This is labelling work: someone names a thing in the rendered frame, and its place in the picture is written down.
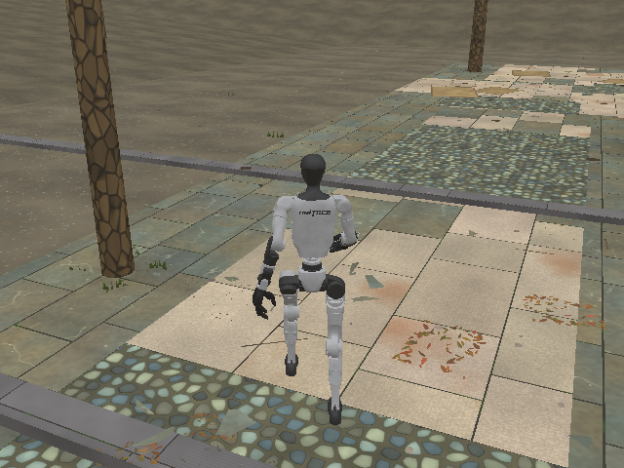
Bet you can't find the right robot upper arm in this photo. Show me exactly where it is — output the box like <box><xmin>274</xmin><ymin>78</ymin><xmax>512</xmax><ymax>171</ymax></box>
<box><xmin>332</xmin><ymin>195</ymin><xmax>357</xmax><ymax>245</ymax></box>

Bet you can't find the robot left forearm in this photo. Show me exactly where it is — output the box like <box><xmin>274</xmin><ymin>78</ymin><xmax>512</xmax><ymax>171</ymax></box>
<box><xmin>256</xmin><ymin>236</ymin><xmax>279</xmax><ymax>291</ymax></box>

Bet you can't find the robot right forearm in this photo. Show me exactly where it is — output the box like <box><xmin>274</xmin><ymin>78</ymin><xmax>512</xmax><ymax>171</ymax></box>
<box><xmin>339</xmin><ymin>231</ymin><xmax>358</xmax><ymax>247</ymax></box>

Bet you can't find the robot foot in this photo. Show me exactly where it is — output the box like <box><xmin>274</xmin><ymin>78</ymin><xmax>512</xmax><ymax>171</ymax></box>
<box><xmin>285</xmin><ymin>354</ymin><xmax>298</xmax><ymax>376</ymax></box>
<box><xmin>328</xmin><ymin>397</ymin><xmax>342</xmax><ymax>425</ymax></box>

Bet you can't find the robot left hand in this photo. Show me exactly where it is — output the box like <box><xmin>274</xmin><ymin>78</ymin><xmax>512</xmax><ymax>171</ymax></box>
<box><xmin>253</xmin><ymin>288</ymin><xmax>276</xmax><ymax>320</ymax></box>

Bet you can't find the left robot upper arm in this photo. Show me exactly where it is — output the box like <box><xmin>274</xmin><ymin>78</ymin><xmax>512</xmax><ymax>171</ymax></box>
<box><xmin>270</xmin><ymin>196</ymin><xmax>293</xmax><ymax>252</ymax></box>

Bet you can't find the robot left foot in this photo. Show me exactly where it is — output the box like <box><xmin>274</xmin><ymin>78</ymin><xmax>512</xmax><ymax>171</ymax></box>
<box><xmin>285</xmin><ymin>354</ymin><xmax>298</xmax><ymax>376</ymax></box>

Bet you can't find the robot right hand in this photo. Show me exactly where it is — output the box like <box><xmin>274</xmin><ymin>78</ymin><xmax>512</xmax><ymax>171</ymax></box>
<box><xmin>330</xmin><ymin>234</ymin><xmax>349</xmax><ymax>253</ymax></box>

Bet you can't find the robot right foot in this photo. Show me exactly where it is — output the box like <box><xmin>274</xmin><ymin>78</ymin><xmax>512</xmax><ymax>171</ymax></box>
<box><xmin>328</xmin><ymin>397</ymin><xmax>342</xmax><ymax>425</ymax></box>

